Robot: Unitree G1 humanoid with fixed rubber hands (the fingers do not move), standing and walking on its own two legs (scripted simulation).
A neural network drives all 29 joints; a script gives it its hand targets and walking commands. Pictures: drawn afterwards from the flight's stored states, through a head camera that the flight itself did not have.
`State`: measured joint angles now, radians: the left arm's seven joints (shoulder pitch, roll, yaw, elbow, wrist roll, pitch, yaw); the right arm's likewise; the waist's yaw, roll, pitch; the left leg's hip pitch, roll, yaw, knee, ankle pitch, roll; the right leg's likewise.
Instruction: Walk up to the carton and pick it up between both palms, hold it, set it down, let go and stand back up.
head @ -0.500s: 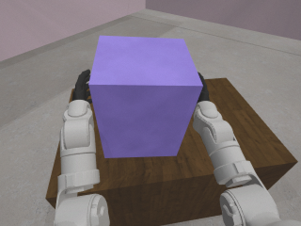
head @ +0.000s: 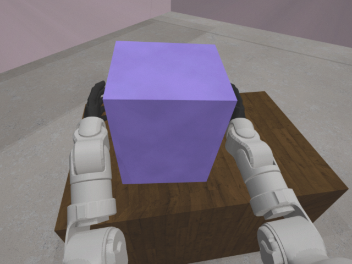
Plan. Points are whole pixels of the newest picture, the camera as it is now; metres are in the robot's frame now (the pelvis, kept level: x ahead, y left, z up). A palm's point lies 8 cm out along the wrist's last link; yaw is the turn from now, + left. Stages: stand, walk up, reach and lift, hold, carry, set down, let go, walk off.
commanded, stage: hold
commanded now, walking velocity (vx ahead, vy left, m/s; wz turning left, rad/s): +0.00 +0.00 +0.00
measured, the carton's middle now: (165, 118) +0.38 +0.01 +0.16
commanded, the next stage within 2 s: set down in 0.72 s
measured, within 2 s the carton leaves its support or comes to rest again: neither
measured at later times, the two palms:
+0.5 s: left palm (97, 120) +0.37 +0.16 +0.18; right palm (232, 118) +0.37 -0.14 +0.17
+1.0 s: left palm (95, 114) +0.37 +0.16 +0.19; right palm (233, 116) +0.36 -0.14 +0.18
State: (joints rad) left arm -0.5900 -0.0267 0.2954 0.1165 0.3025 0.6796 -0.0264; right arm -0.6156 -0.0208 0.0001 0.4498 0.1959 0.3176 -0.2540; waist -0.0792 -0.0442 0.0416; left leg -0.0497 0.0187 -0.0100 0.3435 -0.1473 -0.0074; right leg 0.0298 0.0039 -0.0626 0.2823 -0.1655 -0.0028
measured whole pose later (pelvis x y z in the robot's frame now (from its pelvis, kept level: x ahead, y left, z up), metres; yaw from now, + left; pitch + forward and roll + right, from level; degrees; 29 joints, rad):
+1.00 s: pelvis +0.00 +0.00 +0.00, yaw -1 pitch -8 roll -1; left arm -0.63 -0.05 0.33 0.22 0.33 0.55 -0.04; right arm -0.61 0.02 -0.08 0.52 0.10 0.19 -0.22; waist -0.05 -0.05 0.03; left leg -0.04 0.02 0.00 0.32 -0.14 0.00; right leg 0.03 0.00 -0.05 0.28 -0.16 0.00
